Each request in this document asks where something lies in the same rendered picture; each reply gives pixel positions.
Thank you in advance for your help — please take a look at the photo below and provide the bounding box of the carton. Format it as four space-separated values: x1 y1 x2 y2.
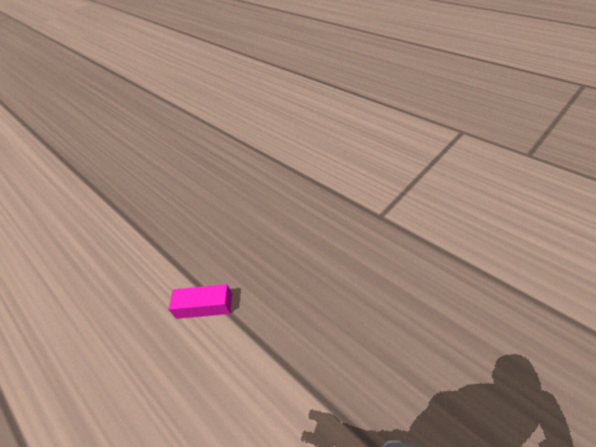
169 284 233 318

